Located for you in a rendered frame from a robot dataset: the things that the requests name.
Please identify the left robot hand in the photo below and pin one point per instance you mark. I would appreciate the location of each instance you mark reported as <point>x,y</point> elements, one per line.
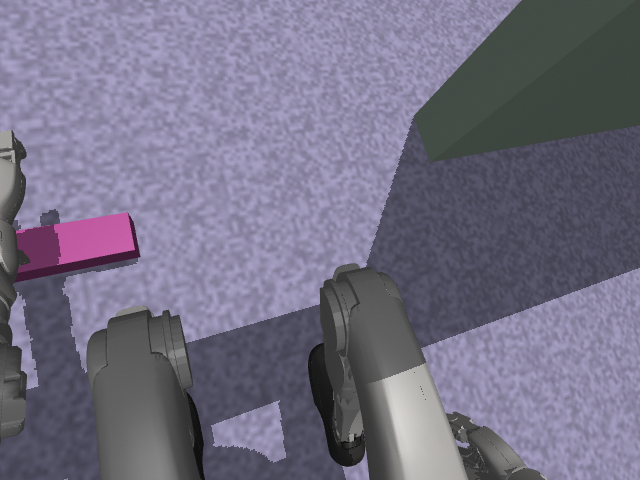
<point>12,181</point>

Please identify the carton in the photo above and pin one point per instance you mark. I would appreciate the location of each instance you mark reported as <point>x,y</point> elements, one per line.
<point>76,245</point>

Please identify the right robot hand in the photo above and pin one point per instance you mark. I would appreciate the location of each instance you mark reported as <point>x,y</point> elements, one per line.
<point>488,457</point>

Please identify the left robot arm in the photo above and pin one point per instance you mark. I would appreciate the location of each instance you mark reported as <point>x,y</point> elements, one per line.
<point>13,381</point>

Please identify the right robot foot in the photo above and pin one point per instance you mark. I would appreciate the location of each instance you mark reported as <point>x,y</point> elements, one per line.
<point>344,453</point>

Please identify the left robot foot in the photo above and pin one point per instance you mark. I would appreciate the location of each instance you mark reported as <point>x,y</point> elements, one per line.
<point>198,444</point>

